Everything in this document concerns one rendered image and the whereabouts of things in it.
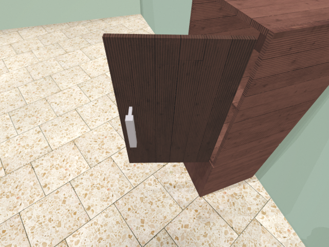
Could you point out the handle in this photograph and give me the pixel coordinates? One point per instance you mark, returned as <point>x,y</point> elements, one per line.
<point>130,126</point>

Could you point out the cupboard door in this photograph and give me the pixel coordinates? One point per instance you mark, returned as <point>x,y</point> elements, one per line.
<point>181,88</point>

